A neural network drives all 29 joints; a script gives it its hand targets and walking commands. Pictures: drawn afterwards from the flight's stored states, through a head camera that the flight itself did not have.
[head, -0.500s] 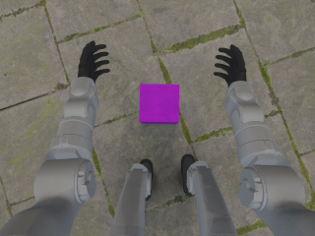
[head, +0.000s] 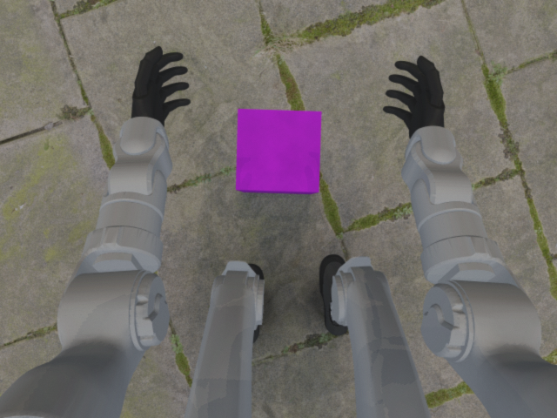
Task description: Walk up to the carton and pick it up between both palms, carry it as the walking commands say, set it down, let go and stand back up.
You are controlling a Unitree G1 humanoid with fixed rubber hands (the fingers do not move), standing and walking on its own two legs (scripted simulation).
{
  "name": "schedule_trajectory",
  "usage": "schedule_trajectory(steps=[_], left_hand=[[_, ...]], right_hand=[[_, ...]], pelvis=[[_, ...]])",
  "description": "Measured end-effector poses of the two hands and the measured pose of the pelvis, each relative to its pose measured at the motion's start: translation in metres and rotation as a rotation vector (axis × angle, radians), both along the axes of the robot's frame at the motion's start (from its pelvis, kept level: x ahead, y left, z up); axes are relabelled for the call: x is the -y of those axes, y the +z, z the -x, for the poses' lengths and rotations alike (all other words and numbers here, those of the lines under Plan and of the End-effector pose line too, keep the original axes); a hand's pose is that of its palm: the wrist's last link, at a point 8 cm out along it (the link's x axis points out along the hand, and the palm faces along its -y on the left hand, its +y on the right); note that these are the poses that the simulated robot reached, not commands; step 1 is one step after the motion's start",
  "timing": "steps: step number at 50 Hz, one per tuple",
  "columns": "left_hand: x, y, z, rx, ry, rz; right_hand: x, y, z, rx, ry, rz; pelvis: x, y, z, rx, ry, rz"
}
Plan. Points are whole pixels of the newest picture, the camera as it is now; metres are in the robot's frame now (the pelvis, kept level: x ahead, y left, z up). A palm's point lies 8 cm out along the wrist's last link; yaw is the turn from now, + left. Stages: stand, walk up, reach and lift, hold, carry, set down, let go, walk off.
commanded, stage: reach and lift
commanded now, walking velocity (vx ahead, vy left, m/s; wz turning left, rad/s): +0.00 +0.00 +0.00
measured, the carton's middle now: (278, 156) +0.48 +0.03 -0.48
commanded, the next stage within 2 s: none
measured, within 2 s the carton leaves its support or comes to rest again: neither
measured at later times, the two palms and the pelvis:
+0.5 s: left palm (183, 137) +0.48 +0.19 -0.28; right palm (382, 143) +0.47 -0.16 -0.28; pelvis -0.03 +0.00 -0.13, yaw +0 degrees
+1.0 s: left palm (203, 153) +0.47 +0.18 -0.39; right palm (369, 149) +0.47 -0.16 -0.38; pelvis -0.04 +0.00 -0.19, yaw +0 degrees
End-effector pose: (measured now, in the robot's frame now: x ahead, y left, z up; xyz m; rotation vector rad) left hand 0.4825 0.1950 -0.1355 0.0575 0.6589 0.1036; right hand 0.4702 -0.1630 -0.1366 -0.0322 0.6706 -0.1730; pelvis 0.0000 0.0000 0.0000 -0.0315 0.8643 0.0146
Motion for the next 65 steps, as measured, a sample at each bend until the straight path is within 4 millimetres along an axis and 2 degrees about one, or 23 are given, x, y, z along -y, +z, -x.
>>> schedule_trajectory(steps=[7, 18, 38, 42, 49, 56, 65], left_hand=[[0.001, -0.047, 0.004, -0.004, 0.007, -0.001], [0.001, -0.105, 0.002, -0.026, 0.025, 0.001], [0.006, -0.217, 0.008, -0.081, 0.025, 0.006], [0.009, -0.236, 0.008, -0.095, 0.019, 0.012], [0.012, -0.256, 0.014, -0.133, 0.011, 0.021], [0.008, -0.262, 0.011, -0.129, 0.005, 0.011], [0.012, -0.265, 0.011, -0.127, -0.004, 0.016]], right_hand=[[0.002, -0.045, 0.004, -0.004, 0.005, 0.004], [-0.005, -0.105, 0.0, -0.024, 0.014, -0.006], [-0.008, -0.218, 0.004, -0.085, 0.041, -0.009], [-0.001, -0.228, -0.003, -0.082, 0.037, 0.0], [-0.003, -0.244, -0.003, -0.127, 0.048, -0.003], [-0.004, -0.25, -0.01, -0.12, 0.05, -0.005], [0.0, -0.252, -0.011, -0.119, 0.047, -0.001]], pelvis=[[0.0, -0.045, 0.013, 0.015, -0.007, 0.004], [0.001, -0.099, 0.027, 0.048, -0.008, -0.002], [0.004, -0.171, 0.037, 0.119, -0.005, -0.005], [0.004, -0.182, 0.038, 0.13, -0.009, -0.004], [0.004, -0.192, 0.037, 0.173, -0.013, -0.004], [0.005, -0.198, 0.035, 0.194, -0.01, -0.004], [0.005, -0.201, 0.036, 0.202, -0.009, -0.003]])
